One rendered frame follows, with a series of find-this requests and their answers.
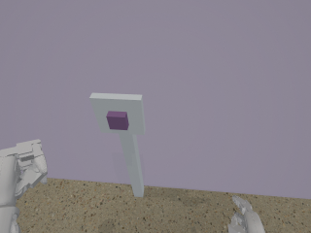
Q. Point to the robot left hand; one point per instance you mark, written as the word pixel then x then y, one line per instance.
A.
pixel 27 157

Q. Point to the robot left forearm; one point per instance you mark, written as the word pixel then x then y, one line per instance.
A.
pixel 8 219

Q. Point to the panel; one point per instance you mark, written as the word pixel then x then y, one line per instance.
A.
pixel 132 104

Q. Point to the robot right hand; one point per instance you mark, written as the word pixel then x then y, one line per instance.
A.
pixel 249 223

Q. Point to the button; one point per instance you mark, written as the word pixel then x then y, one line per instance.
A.
pixel 117 120

